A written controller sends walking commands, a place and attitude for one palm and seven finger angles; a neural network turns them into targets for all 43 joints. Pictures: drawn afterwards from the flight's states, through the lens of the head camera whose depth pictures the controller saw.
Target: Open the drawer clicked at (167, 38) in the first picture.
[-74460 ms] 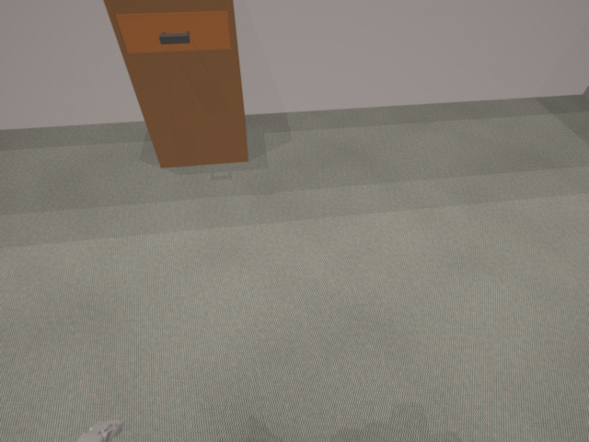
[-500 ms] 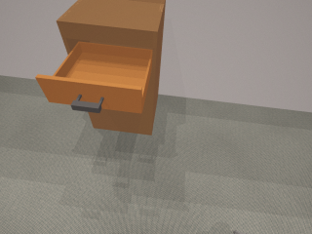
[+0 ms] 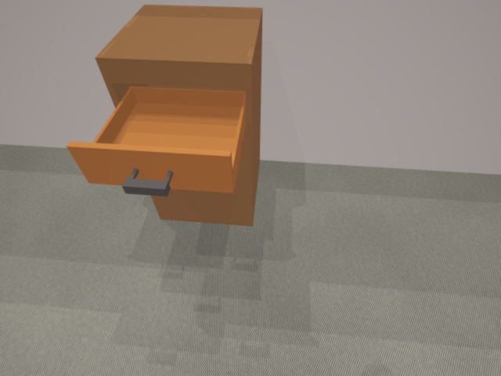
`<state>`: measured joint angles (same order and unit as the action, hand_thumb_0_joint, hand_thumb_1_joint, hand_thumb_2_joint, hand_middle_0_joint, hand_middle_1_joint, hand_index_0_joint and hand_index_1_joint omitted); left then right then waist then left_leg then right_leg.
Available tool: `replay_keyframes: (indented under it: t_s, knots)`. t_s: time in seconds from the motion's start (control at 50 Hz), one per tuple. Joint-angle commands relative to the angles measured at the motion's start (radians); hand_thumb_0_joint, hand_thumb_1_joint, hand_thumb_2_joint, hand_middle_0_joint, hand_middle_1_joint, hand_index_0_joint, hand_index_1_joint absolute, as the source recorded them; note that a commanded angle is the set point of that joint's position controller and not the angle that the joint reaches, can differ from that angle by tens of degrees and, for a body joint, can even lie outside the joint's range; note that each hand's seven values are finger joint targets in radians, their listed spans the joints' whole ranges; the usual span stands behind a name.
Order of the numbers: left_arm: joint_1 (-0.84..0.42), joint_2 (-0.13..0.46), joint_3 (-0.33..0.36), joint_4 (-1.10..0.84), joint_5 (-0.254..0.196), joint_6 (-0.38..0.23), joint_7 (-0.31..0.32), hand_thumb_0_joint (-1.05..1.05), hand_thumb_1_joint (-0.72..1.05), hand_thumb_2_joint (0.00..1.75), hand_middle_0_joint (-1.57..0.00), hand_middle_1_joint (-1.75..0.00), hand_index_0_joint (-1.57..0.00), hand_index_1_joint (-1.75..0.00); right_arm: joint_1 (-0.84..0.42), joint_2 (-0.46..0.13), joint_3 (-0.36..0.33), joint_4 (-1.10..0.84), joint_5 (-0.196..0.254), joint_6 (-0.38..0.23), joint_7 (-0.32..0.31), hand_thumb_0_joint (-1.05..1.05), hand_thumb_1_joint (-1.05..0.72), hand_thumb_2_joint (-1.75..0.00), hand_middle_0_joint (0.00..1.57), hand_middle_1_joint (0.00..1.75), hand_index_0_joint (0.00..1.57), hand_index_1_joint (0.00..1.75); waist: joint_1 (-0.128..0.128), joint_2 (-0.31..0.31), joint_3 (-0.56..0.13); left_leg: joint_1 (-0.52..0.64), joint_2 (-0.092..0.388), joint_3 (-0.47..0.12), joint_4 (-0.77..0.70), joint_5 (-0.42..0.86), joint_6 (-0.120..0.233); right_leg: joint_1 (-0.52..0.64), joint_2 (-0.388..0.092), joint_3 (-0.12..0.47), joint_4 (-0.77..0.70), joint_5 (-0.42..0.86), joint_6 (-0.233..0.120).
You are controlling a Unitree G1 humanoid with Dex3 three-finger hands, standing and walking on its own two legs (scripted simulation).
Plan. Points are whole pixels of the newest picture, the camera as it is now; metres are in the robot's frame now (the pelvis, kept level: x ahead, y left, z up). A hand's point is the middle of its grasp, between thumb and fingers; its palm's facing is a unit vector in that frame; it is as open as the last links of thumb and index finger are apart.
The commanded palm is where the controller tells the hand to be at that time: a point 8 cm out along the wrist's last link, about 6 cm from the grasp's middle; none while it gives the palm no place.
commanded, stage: let the arm hang, fingers relaxed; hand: left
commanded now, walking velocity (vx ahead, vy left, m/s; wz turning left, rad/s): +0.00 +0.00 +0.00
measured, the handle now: (149, 180) +0.57 +0.30 -0.10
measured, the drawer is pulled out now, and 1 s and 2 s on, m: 0.30 0.30 0.30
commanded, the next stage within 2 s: look to check the result in 0.30 s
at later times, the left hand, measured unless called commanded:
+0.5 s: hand out of the picture +0.01 +0.16 -0.17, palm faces +0.00 -0.98 -0.22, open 7.4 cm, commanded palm none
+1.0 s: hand out of the picture +0.02 +0.13 -0.17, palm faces +0.02 -0.98 -0.22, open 7.4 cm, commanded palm none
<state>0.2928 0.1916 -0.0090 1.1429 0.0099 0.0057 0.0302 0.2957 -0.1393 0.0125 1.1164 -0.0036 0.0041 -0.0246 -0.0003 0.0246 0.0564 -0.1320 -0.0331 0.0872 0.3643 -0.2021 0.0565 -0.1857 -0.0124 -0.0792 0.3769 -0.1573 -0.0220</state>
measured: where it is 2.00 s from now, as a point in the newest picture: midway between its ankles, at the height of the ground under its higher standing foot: outside the picture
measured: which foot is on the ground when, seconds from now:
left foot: down 0.00-1.00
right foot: down 0.00-1.00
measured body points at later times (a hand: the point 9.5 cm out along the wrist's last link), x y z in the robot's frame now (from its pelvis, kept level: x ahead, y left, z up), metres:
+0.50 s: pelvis +0.01 -0.02 +0.00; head +0.02 -0.03 +0.45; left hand +0.01 +0.21 -0.15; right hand -0.01 -0.23 -0.17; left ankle +0.00 +0.08 -0.75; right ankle +0.03 -0.11 -0.75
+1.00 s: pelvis +0.01 -0.05 +0.00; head +0.03 -0.06 +0.45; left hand +0.02 +0.18 -0.15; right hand +0.00 -0.26 -0.17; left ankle +0.00 +0.08 -0.74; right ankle +0.03 -0.11 -0.75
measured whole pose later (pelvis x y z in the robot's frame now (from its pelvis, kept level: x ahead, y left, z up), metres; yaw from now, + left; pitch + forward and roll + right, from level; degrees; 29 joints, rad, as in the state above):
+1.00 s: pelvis +0.01 -0.05 +0.00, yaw +0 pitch -2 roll +0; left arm 0.24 0.15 0.01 1.15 0.01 -0.01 0.04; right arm 0.28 -0.15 -0.01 1.14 -0.01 0.01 -0.03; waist -0.01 0.03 0.07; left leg -0.11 0.04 0.07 0.36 -0.21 -0.01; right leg -0.14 0.06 -0.10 0.31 -0.15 -0.08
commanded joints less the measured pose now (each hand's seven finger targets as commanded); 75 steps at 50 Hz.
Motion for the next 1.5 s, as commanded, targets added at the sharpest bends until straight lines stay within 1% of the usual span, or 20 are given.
replay_keyframes:
  t_s: [0.0, 0.08, 0.12, 0.2, 0.22, 0.24, 0.3, 0.34, 0.48, 0.54, 0.62, 0.68, 0.72, 0.9, 1.1, 1.14, 1.2, 1.22, 1.38, 1.48]
  knots:
    - [0.051, 0.098, 0.023, -0.021, 0.003, -0.014, 0.008, 0.0, 0.9, 0.9, -0.2, -0.3, -0.2, -0.3, 0.061, -0.114, -0.022, -0.007, -0.003, -0.017, -0.013, 0.0, -0.9, -0.9, 0.2, 0.3, 0.2, 0.3, 0.002, -0.01, 0.021, -0.054, 0.151, -0.159, -0.118, 0.02, -0.007, 0.013, -0.086, 0.11, -0.053, 0.002, -0.025]
    - [0.03, 0.096, 0.026, -0.023, 0.003, -0.017, 0.01, 0.0, 0.9, 0.9, -0.2, -0.3, -0.2, -0.3, 0.065, -0.1, -0.021, 0.005, -0.003, -0.017, -0.013, 0.0, -0.9, -0.9, 0.2, 0.3, 0.2, 0.3, 0.001, -0.028, 0.04, -0.056, 0.146, -0.147, -0.108, 0.06, -0.011, 0.018, -0.092, 0.111, -0.065, 0.022, -0.025]
    - [0.032, 0.09, 0.027, -0.023, 0.004, -0.017, 0.011, 0.0, 0.9, 0.9, -0.2, -0.3, -0.2, -0.3, 0.061, -0.098, -0.022, 0.004, -0.003, -0.016, -0.012, 0.0, -0.9, -0.9, 0.2, 0.3, 0.2, 0.3, 0.002, 0.004, 0.049, -0.05, 0.144, -0.14, -0.108, 0.062, -0.013, 0.006, -0.089, 0.114, -0.068, 0.02, -0.026]
    - [0.012, 0.089, 0.029, -0.025, 0.003, -0.019, 0.01, 0.0, 0.9, 0.9, -0.2, -0.3, -0.2, -0.3, 0.064, -0.095, -0.021, 0.011, -0.005, -0.016, -0.013, 0.0, -0.9, -0.9, 0.2, 0.3, 0.2, 0.3, -0.001, 0.0, 0.054, -0.062, 0.141, -0.139, -0.112, 0.042, -0.018, 0.018, -0.091, 0.121, -0.079, 0.014, -0.027]
    - [0.021, 0.082, 0.029, -0.023, 0.003, -0.02, 0.011, 0.0, 0.9, 0.9, -0.2, -0.3, -0.2, -0.3, 0.065, -0.091, -0.023, 0.007, -0.005, -0.015, -0.013, 0.0, -0.9, -0.9, 0.2, 0.3, 0.2, 0.3, -0.001, -0.01, 0.037, -0.044, 0.146, -0.135, -0.107, 0.052, -0.016, 0.017, -0.09, 0.12, -0.078, 0.021, -0.028]
    - [0.015, 0.077, 0.027, -0.024, 0.003, -0.019, 0.01, 0.0, 0.9, 0.9, -0.2, -0.3, -0.2, -0.3, 0.064, -0.089, -0.022, 0.01, -0.006, -0.014, -0.014, 0.0, -0.9, -0.9, 0.2, 0.3, 0.2, 0.3, -0.002, 0.014, 0.045, -0.047, 0.143, -0.132, -0.105, 0.048, -0.017, 0.016, -0.091, 0.121, -0.083, 0.019, -0.027]
    - [0.007, 0.083, 0.03, -0.025, 0.002, -0.02, 0.008, 0.0, 0.9, 0.9, -0.2, -0.3, -0.2, -0.3, 0.063, -0.095, -0.023, 0.009, -0.006, -0.014, -0.014, 0.0, -0.9, -0.9, 0.2, 0.3, 0.2, 0.3, -0.004, 0.008, 0.036, -0.044, 0.143, -0.132, -0.109, 0.033, -0.019, 0.019, -0.09, 0.126, -0.087, 0.009, -0.028]
    - [0.008, 0.079, 0.03, -0.022, 0.003, -0.021, 0.009, 0.0, 0.9, 0.9, -0.2, -0.3, -0.2, -0.3, 0.065, -0.092, -0.024, 0.008, -0.005, -0.012, -0.014, 0.0, -0.9, -0.9, 0.2, 0.3, 0.2, 0.3, -0.006, -0.026, 0.044, -0.036, 0.146, -0.128, -0.104, 0.033, -0.019, 0.009, -0.09, 0.126, -0.095, 0.01, -0.027]
    - [0.015, 0.082, 0.031, -0.018, 0.001, -0.027, 0.01, 0.0, 0.9, 0.9, -0.2, -0.3, -0.2, -0.3, 0.066, -0.095, -0.025, 0.011, -0.004, -0.011, -0.016, 0.0, -0.9, -0.9, 0.2, 0.3, 0.2, 0.3, -0.011, -0.016, 0.006, -0.009, 0.143, -0.117, -0.089, 0.053, -0.022, 0.028, -0.093, 0.136, -0.105, 0.037, -0.029]
    - [0.022, 0.074, 0.029, -0.011, 0.002, -0.026, 0.012, 0.0, 0.9, 0.9, -0.2, -0.3, -0.2, -0.3, 0.064, -0.088, -0.025, 0.012, -0.004, -0.008, -0.017, 0.0, -0.9, -0.9, 0.2, 0.3, 0.2, 0.3, -0.012, -0.012, 0.032, -0.011, 0.144, -0.115, -0.089, 0.046, -0.022, 0.009, -0.093, 0.134, -0.111, 0.027, -0.03]
    - [0.031, 0.076, 0.029, -0.01, 0.001, -0.028, 0.013, 0.0, 0.9, 0.9, -0.2, -0.3, -0.2, -0.3, 0.062, -0.093, -0.028, 0.011, -0.002, -0.006, -0.017, 0.0, -0.9, -0.9, 0.2, 0.3, 0.2, 0.3, -0.012, -0.032, 0.019, 0.004, 0.144, -0.112, -0.079, 0.05, -0.024, 0.012, -0.09, 0.139, -0.115, 0.038, -0.03]
    - [0.025, 0.079, 0.031, -0.008, 0.001, -0.029, 0.013, 0.0, 0.9, 0.9, -0.2, -0.3, -0.2, -0.3, 0.061, -0.093, -0.027, 0.015, -0.003, -0.006, -0.018, 0.0, -0.9, -0.9, 0.2, 0.3, 0.2, 0.3, -0.014, -0.018, 0.025, -0.002, 0.142, -0.108, -0.082, 0.039, -0.026, 0.016, -0.095, 0.143, -0.126, 0.028, -0.028]
    - [0.033, 0.081, 0.033, -0.007, 0.003, -0.031, 0.015, 0.0, 0.9, 0.9, -0.2, -0.3, -0.2, -0.3, 0.062, -0.095, -0.03, 0.011, -0.002, -0.004, -0.017, 0.0, -0.9, -0.9, 0.2, 0.3, 0.2, 0.3, -0.013, -0.037, 0.024, 0.003, 0.142, -0.104, -0.073, 0.04, -0.026, 0.015, -0.093, 0.144, -0.131, 0.034, -0.025]
    - [0.014, 0.097, 0.041, -0.014, 0.001, -0.03, 0.016, 0.0, 0.9, 0.9, -0.2, -0.3, -0.2, -0.3, 0.065, -0.101, -0.033, 0.013, -0.006, 0.0, -0.016, 0.0, -0.9, -0.9, 0.2, 0.3, 0.2, 0.3, -0.012, -0.029, 0.041, -0.02, 0.131, -0.095, -0.063, 0.011, -0.03, 0.025, -0.1, 0.161, -0.165, -0.016, -0.006]
    - [-0.008, 0.113, 0.049, -0.021, -0.001, -0.032, 0.017, 0.0, 0.9, 0.9, -0.2, -0.3, -0.2, -0.3, 0.066, -0.115, -0.036, 0.009, -0.007, -0.002, -0.02, 0.0, -0.9, -0.9, 0.2, 0.3, 0.2, 0.3, -0.012, -0.033, 0.011, -0.016, 0.137, -0.09, -0.059, 0.043, -0.035, 0.07, -0.103, 0.154, -0.151, 0.094, 0.003]
    - [-0.011, 0.113, 0.05, -0.022, -0.001, -0.032, 0.018, 0.0, 0.9, 0.9, -0.2, -0.3, -0.2, -0.3, 0.064, -0.116, -0.036, 0.009, -0.006, -0.002, -0.021, 0.0, -0.9, -0.9, 0.2, 0.3, 0.2, 0.3, -0.012, -0.015, 0.009, -0.009, 0.141, -0.091, -0.057, 0.053, -0.035, 0.07, -0.103, 0.152, -0.145, 0.119, 0.002]
    - [-0.018, 0.123, 0.052, -0.026, -0.002, -0.032, 0.016, 0.0, 0.9, 0.9, -0.2, -0.3, -0.2, -0.3, 0.062, -0.122, -0.037, 0.008, -0.006, -0.003, -0.02, 0.0, -0.9, -0.9, 0.2, 0.3, 0.2, 0.3, -0.01, -0.026, 0.009, -0.019, 0.139, -0.09, -0.062, 0.045, -0.037, 0.082, -0.104, 0.152, -0.148, 0.118, 0.007]
    - [-0.013, 0.121, 0.054, -0.027, 0.0, -0.033, 0.017, 0.0, 0.9, 0.9, -0.2, -0.3, -0.2, -0.3, 0.062, -0.122, -0.039, 0.004, -0.006, -0.003, -0.021, 0.0, -0.9, -0.9, 0.2, 0.3, 0.2, 0.3, -0.011, -0.038, 0.006, -0.009, 0.141, -0.09, -0.059, 0.058, -0.036, 0.079, -0.102, 0.149, -0.142, 0.142, 0.006]
    - [-0.039, 0.129, 0.05, -0.03, -0.001, -0.031, 0.013, 0.0, 0.9, 0.9, -0.2, -0.3, -0.2, -0.3, 0.045, -0.135, -0.038, 0.007, -0.008, -0.004, -0.018, 0.0, -0.9, -0.9, 0.2, 0.3, 0.2, 0.3, -0.011, -0.014, 0.021, -0.009, 0.147, -0.101, -0.08, 0.048, -0.035, 0.063, -0.098, 0.149, -0.146, 0.076, -0.01]
    - [-0.05, 0.134, 0.049, -0.032, -0.001, -0.033, 0.01, 0.0, 0.9, 0.9, -0.2, -0.3, -0.2, -0.3, 0.029, -0.145, -0.039, 0.004, -0.007, -0.009, -0.017, 0.0, -0.9, -0.9, 0.2, 0.3, 0.2, 0.3, -0.011, -0.01, 0.002, 0.008, 0.154, -0.109, -0.087, 0.076, -0.034, 0.068, -0.099, 0.144, -0.133, 0.107, -0.019]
